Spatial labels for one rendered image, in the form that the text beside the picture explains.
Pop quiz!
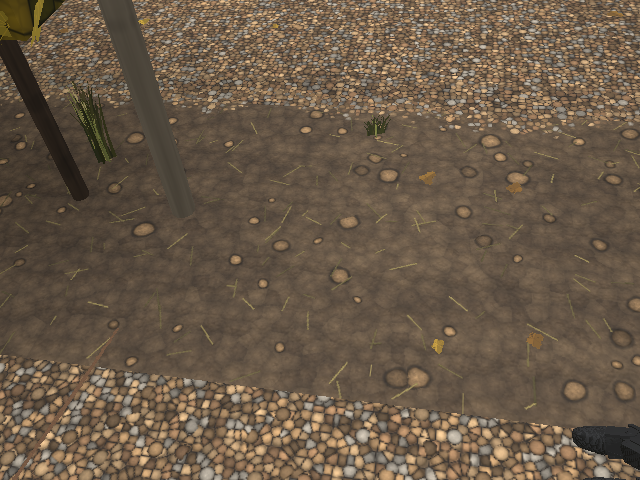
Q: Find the robot right hand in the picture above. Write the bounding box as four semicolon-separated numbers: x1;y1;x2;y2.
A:
572;424;640;480

